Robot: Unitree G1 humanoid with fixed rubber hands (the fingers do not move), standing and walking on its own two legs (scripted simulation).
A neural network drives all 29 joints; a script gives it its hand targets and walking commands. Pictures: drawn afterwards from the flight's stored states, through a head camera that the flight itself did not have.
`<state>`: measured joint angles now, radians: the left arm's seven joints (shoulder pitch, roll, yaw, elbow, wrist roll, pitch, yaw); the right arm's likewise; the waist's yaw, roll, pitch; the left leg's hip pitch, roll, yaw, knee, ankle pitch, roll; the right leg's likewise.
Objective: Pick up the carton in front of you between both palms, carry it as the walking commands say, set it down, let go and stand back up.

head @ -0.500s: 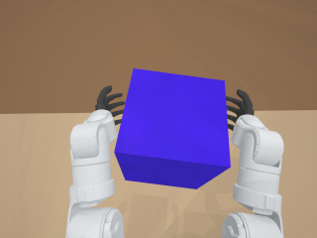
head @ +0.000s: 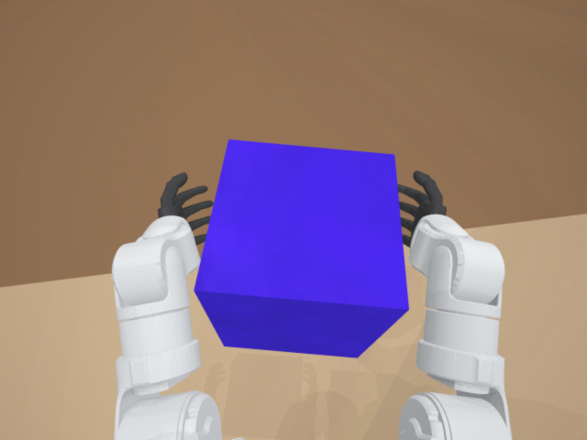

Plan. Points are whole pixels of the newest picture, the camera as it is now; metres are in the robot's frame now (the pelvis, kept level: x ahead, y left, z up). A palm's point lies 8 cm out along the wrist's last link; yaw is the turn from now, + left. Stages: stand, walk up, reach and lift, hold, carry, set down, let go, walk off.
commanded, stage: carry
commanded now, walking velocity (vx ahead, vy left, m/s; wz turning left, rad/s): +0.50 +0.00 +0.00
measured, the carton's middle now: (300, 260) +0.35 -0.01 +0.05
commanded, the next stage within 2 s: none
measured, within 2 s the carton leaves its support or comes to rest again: neither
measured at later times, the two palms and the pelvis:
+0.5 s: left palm (200, 81) +0.62 +0.13 +0.18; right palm (384, 68) +0.66 -0.18 +0.17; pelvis +0.29 -0.04 +0.04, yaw +1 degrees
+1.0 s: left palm out of the picture +0.94 +0.15 +0.20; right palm out of the picture +0.93 -0.16 +0.21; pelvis +0.59 +0.01 +0.08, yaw +0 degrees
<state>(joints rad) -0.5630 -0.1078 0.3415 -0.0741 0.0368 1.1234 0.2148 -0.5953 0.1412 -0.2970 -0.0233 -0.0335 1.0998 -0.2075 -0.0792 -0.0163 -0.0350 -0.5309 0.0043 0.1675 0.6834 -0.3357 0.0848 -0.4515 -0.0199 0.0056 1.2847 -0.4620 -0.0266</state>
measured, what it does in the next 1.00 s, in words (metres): climbs: right foot, then left foot 0.03 m higher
